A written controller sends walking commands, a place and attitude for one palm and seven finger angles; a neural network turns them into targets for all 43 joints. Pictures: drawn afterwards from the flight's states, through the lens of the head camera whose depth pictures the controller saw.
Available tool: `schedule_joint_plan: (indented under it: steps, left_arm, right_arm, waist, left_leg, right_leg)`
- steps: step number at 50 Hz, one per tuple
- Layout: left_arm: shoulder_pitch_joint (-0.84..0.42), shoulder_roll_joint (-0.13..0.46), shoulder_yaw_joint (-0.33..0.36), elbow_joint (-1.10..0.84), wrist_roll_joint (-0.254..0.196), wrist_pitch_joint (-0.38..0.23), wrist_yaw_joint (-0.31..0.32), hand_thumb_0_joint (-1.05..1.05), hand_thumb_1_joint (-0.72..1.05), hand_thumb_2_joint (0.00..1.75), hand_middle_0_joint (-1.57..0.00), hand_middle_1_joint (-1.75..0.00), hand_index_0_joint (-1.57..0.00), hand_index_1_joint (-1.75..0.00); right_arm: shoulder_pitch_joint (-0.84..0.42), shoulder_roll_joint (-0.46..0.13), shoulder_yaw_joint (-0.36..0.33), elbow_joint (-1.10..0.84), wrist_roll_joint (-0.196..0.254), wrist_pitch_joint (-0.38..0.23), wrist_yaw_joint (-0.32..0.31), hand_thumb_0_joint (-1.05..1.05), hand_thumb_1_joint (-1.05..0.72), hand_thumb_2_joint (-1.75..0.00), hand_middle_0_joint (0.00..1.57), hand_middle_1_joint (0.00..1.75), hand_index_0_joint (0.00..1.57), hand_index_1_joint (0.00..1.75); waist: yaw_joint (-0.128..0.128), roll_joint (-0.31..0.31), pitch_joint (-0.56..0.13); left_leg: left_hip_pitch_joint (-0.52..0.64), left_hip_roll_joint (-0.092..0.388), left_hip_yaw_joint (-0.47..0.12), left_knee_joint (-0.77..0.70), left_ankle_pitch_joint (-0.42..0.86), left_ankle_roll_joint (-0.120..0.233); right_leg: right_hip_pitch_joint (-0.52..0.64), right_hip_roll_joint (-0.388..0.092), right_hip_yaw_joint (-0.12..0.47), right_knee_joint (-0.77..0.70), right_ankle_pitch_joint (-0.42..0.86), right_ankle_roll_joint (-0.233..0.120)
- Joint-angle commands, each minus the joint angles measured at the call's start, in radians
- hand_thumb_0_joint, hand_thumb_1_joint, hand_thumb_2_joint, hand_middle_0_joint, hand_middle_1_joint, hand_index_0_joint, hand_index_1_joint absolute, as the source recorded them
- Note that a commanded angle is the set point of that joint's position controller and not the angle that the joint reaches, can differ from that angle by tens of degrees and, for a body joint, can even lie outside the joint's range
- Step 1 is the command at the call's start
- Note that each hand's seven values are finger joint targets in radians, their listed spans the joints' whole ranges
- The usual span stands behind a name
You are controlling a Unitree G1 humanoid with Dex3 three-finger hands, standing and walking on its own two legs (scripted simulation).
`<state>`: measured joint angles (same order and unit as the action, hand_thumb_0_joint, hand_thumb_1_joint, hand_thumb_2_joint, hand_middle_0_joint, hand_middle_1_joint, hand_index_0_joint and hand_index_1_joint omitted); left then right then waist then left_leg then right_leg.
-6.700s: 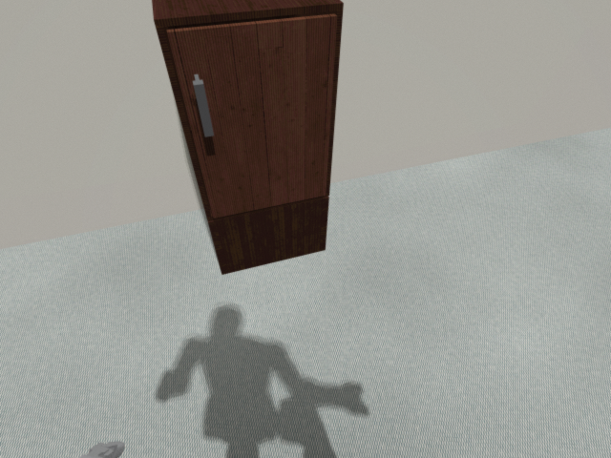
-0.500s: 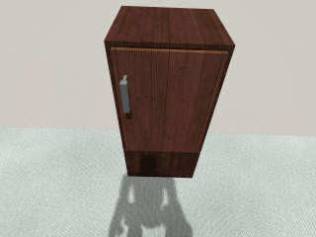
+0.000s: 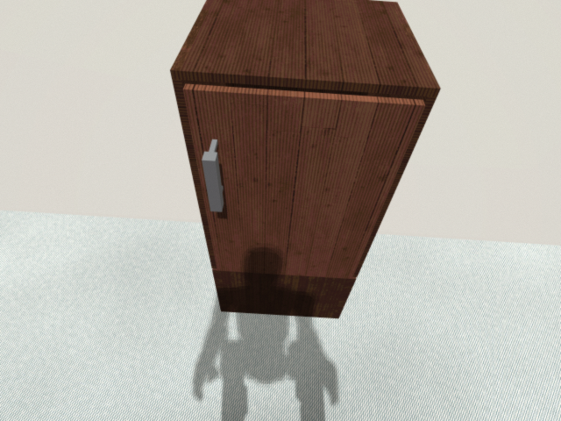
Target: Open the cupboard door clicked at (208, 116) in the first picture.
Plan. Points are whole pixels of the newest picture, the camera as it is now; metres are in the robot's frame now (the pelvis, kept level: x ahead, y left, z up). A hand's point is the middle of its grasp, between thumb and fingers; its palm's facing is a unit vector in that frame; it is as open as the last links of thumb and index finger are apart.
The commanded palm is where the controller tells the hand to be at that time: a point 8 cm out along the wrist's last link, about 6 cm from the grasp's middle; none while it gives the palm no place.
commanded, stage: come to a stop and stand still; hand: left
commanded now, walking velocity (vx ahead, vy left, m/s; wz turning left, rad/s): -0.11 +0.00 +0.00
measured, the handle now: (215, 176) +0.55 +0.16 +0.00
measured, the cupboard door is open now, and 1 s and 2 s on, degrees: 0 0 0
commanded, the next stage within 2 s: look again from close up in 0.68 s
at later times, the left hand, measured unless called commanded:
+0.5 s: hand out of the picture +0.01 +0.16 -0.19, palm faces +0.08 -0.98 -0.19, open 7.3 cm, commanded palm none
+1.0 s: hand out of the picture -0.02 +0.14 -0.17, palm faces +0.01 -0.98 -0.22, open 7.3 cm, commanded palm none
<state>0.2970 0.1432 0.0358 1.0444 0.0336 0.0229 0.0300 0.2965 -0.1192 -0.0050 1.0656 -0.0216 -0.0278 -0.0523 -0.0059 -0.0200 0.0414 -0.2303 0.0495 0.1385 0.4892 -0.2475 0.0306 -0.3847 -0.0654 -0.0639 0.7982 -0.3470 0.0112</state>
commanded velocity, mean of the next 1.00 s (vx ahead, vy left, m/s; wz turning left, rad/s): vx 0.02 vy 0.03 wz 0.00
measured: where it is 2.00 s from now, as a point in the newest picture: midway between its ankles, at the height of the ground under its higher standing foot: outside the picture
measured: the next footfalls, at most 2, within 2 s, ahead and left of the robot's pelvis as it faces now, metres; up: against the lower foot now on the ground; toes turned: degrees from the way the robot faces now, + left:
right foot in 0.10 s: +0.07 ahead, -0.15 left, +0.00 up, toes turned -5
left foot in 0.42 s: +0.01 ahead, +0.07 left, +0.00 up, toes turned +3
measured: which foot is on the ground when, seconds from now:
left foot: down 0.00-0.12, up 0.14-0.40, down 0.42-1.00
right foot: up 0.00-0.08, down 0.10-0.46, up 0.48-0.68, down 0.70-1.00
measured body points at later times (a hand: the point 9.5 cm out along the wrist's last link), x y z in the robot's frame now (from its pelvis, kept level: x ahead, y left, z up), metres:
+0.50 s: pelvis -0.03 -0.02 -0.01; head -0.03 +0.00 +0.44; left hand +0.01 +0.21 -0.17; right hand +0.02 -0.25 -0.15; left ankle -0.03 +0.07 -0.74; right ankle +0.02 -0.15 -0.73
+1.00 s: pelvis -0.01 -0.03 -0.01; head +0.00 -0.06 +0.44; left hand -0.02 +0.19 -0.16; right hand -0.02 -0.24 -0.18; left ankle -0.03 +0.07 -0.74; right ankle -0.04 -0.13 -0.74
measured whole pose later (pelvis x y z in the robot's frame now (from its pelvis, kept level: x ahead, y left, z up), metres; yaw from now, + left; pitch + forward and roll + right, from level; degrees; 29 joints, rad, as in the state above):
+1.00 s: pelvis -0.01 -0.03 -0.01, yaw +0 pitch +0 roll +0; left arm 0.33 0.12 -0.02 1.10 0.02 -0.03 0.04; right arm 0.33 -0.15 0.02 1.07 -0.02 -0.01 -0.02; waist -0.01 0.05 0.02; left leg -0.21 0.00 0.09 0.55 -0.33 0.03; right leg -0.21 0.00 -0.05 0.57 -0.36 -0.03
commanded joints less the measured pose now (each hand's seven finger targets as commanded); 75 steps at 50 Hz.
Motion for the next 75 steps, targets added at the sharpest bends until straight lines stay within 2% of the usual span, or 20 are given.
schedule_joint_plan:
  steps: [1,3,6,9,16,19,22,31,35,37,39,48,66,67,68,69,70,71,72,75]
  left_arm:
    - [0.087,0.006,0.006,-0.046,-0.012,-0.002,-0.009,0.00,0.90,0.90,-0.20,-0.30,-0.20,-0.30]
    - [0.112,0.037,0.014,-0.054,-0.009,-0.013,-0.006,0.00,0.90,0.90,-0.20,-0.30,-0.20,-0.30]
    - [0.096,0.178,0.025,-0.073,-0.008,-0.039,0.006,0.00,0.90,0.90,-0.20,-0.30,-0.20,-0.30]
    - [0.027,0.155,0.023,-0.089,-0.006,-0.040,0.013,0.00,0.90,0.90,-0.20,-0.30,-0.20,-0.30]
    - [0.010,0.199,0.048,-0.116,0.001,-0.027,0.019,0.00,0.90,0.90,-0.20,-0.30,-0.20,-0.30]
    - [-0.035,0.189,0.047,-0.122,-0.012,-0.014,0.013,0.00,0.90,0.90,-0.20,-0.30,-0.20,-0.30]
    - [-0.062,0.074,0.022,-0.154,-0.017,0.000,0.002,0.00,0.90,0.90,-0.20,-0.30,-0.20,-0.30]
    - [0.001,0.017,-0.008,-0.066,-0.007,-0.026,-0.024,0.00,0.90,0.90,-0.20,-0.30,-0.20,-0.30]
    - [0.094,0.074,-0.010,-0.013,-0.016,-0.047,-0.007,0.00,0.90,0.90,-0.20,-0.30,-0.20,-0.30]
    - [0.123,0.114,-0.020,0.038,-0.005,-0.055,0.035,0.00,0.90,0.90,-0.20,-0.30,-0.20,-0.30]
    - [0.030,0.128,-0.017,-0.037,-0.013,-0.054,0.022,0.00,0.90,0.90,-0.20,-0.30,-0.20,-0.30]
    - [0.077,0.081,-0.034,0.008,-0.023,-0.075,0.014,0.00,0.90,0.90,-0.20,-0.30,-0.20,-0.30]
    - [0.038,0.144,-0.019,0.004,-0.022,-0.062,0.015,0.00,0.90,0.90,-0.20,-0.30,-0.20,-0.30]
    - [0.144,0.151,-0.007,0.043,-0.015,-0.070,0.056,0.00,0.90,0.90,-0.20,-0.30,-0.20,-0.30]
    - [-0.664,0.400,0.130,-1.487,-0.201,-0.297,0.037,0.00,0.88,0.89,-0.20,-0.32,-0.20,-0.32]
    - [-0.158,0.322,0.129,-1.179,-0.118,-0.243,0.055,0.00,0.85,0.88,-0.20,-0.33,-0.20,-0.33]
    - [-0.111,0.237,0.087,-1.128,-0.156,-0.203,0.096,0.00,0.83,0.87,-0.21,-0.34,-0.21,-0.34]
    - [0.153,-0.013,-0.042,-0.898,-0.179,-0.118,0.077,0.00,0.81,0.86,-0.21,-0.36,-0.21,-0.36]
    - [-0.058,0.034,0.002,-1.055,-0.207,-0.151,0.052,0.00,0.78,0.85,-0.21,-0.37,-0.21,-0.37]
    - [0.132,0.092,0.141,-0.813,-0.204,-0.300,-0.051,0.00,0.71,0.82,-0.21,-0.42,-0.21,-0.42]
  right_arm:
    - [0.035,-0.163,-0.050,-0.046,-0.001,0.003,-0.001,0.00,-0.90,-0.90,0.20,0.30,0.20,0.30]
    - [0.025,-0.154,-0.058,-0.054,0.002,0.015,0.007,0.00,-0.90,-0.90,0.20,0.30,0.20,0.30]
    - [0.067,-0.049,-0.048,-0.070,0.016,0.036,0.023,0.00,-0.90,-0.90,0.20,0.30,0.20,0.30]
    - [0.011,-0.059,-0.049,-0.065,0.012,0.054,0.030,0.00,-0.90,-0.90,0.20,0.30,0.20,0.30]
    - [-0.010,-0.066,-0.043,-0.080,0.013,0.048,0.046,0.00,-0.90,-0.90,0.20,0.30,0.20,0.30]
    - [0.087,-0.062,-0.037,-0.050,0.014,0.037,0.041,0.00,-0.90,-0.90,0.20,0.30,0.20,0.30]
    - [0.062,-0.180,-0.049,-0.082,-0.006,0.031,0.031,0.00,-0.90,-0.90,0.20,0.30,0.20,0.30]
    - [0.038,-0.150,-0.031,-0.065,-0.008,0.008,0.019,0.00,-0.90,-0.90,0.20,0.30,0.20,0.30]
    - [0.041,-0.091,-0.009,-0.047,0.014,-0.002,0.020,0.00,-0.90,-0.90,0.20,0.30,0.20,0.30]
    - [-0.057,-0.152,-0.007,-0.077,0.010,-0.002,0.031,0.00,-0.90,-0.90,0.20,0.30,0.20,0.30]
    - [0.046,-0.118,-0.009,-0.084,-0.004,0.012,0.040,0.00,-0.90,-0.90,0.20,0.30,0.20,0.30]
    - [0.067,-0.110,0.005,-0.049,0.008,-0.016,0.026,0.00,-0.90,-0.90,0.20,0.30,0.20,0.30]
    - [0.010,-0.137,0.002,0.007,0.007,-0.006,0.015,0.00,-0.90,-0.90,0.20,0.30,0.20,0.30]
    - [-0.099,-0.163,-0.015,-0.064,0.021,0.000,0.020,0.00,-0.90,-0.90,0.20,0.30,0.20,0.30]
    - [-0.074,-0.321,-0.038,-0.391,0.066,-0.162,-0.017,0.00,-0.90,-0.90,0.20,0.30,0.20,0.30]
    - [-0.106,-0.238,-0.014,-0.336,0.035,-0.250,-0.052,0.00,-0.90,-0.90,0.20,0.30,0.20,0.30]
    - [-0.115,-0.235,-0.023,-0.292,0.045,-0.264,-0.057,0.00,-0.90,-0.90,0.20,0.30,0.20,0.30]
    - [-0.083,-0.190,-0.024,-0.279,0.062,-0.256,-0.042,0.00,-0.90,-0.90,0.20,0.30,0.20,0.30]
    - [-0.112,-0.240,-0.043,-0.363,0.064,-0.264,-0.032,0.00,-0.90,-0.90,0.20,0.30,0.20,0.30]
    - [-0.097,-0.257,-0.073,-0.425,0.029,-0.262,-0.027,0.00,-0.90,-0.90,0.20,0.30,0.20,0.30]
  waist:
    - [0.016,0.167,-0.001]
    - [0.035,0.113,-0.022]
    - [0.018,-0.204,-0.096]
    - [0.025,-0.267,-0.060]
    - [0.040,-0.149,-0.058]
    - [-0.007,-0.101,-0.066]
    - [-0.006,0.267,0.025]
    - [0.003,0.079,0.059]
    - [0.023,-0.055,0.028]
    - [0.031,0.007,0.093]
    - [-0.024,0.059,0.076]
    - [-0.004,-0.039,-0.019]
    - [0.006,0.008,-0.025]
    - [0.054,-0.090,0.042]
    - [-0.071,0.104,-0.466]
    - [0.017,0.340,-0.462]
    - [0.013,0.336,-0.368]
    - [-0.028,0.198,-0.228]
    - [-0.038,0.068,-0.107]
    - [-0.017,-0.185,-0.086]
  left_leg:
    - [-0.023,0.225,-0.141,-0.105,0.517,0.118]
    - [-0.054,0.175,-0.123,-0.023,0.350,0.066]
    - [-0.146,-0.027,-0.037,0.235,-0.258,-0.040]
    - [-0.202,-0.019,-0.104,0.444,-0.290,-0.042]
    - [-0.147,-0.048,-0.073,0.258,-0.209,-0.055]
    - [0.096,-0.063,-0.053,-0.043,-0.016,-0.039]
    - [-0.007,0.234,-0.395,-0.280,-0.095,0.109]
    - [-0.027,0.170,-0.297,-0.253,-0.114,0.121]
    - [-0.094,0.029,-0.149,-0.080,0.005,0.022]
    - [-0.020,0.024,-0.130,0.049,0.011,-0.027]
    - [-0.047,0.023,-0.154,0.002,-0.151,0.000]
    - [0.013,0.049,-0.151,-0.027,0.165,0.018]
    - [0.072,0.057,-0.124,-0.058,0.230,-0.002]
    - [-0.057,0.053,-0.068,0.194,0.132,-0.032]
    - [0.156,-0.051,-0.117,0.006,0.356,0.016]
    - [0.312,-0.034,-0.103,-0.042,0.625,0.032]
    - [0.259,-0.001,-0.138,-0.010,0.652,-0.008]
    - [0.195,0.022,-0.156,-0.001,0.615,-0.001]
    - [0.082,0.006,-0.176,0.041,0.520,-0.002]
    - [-0.158,-0.051,-0.152,0.184,0.276,-0.006]
  right_leg:
    - [0.097,0.016,-0.029,-0.142,0.063,0.011]
    - [0.181,0.009,-0.020,-0.294,0.203,0.010]
    - [0.229,-0.299,0.245,-0.406,0.689,-0.135]
    - [0.187,-0.265,0.245,-0.432,0.605,-0.185]
    - [0.191,-0.255,0.248,-0.444,0.383,-0.200]
    - [0.049,-0.178,0.193,-0.390,0.160,-0.130]
    - [-0.053,0.021,-0.003,-0.133,-0.122,-0.011]
    - [0.084,0.035,0.014,-0.215,-0.052,-0.019]
    - [0.270,-0.084,0.181,-0.443,0.199,-0.073]
    - [0.075,-0.084,0.206,-0.408,0.308,-0.073]
    - [0.011,-0.056,0.174,-0.423,-0.179,-0.094]
    - [0.174,-0.034,0.138,-0.336,0.312,-0.074]
    - [0.242,-0.049,0.141,-0.366,0.501,-0.066]
    - [0.223,-0.128,0.243,-0.398,0.998,0.026]
    - [0.314,-0.039,0.147,-0.280,0.889,-0.061]
    - [0.282,0.046,0.111,-0.201,0.660,-0.076]
    - [0.165,0.047,0.034,-0.233,0.357,-0.062]
    - [0.070,0.048,0.006,-0.251,0.275,-0.041]
    - [0.032,0.044,-0.001,-0.251,0.347,-0.034]
    - [-0.077,0.044,-0.014,-0.162,0.442,-0.010]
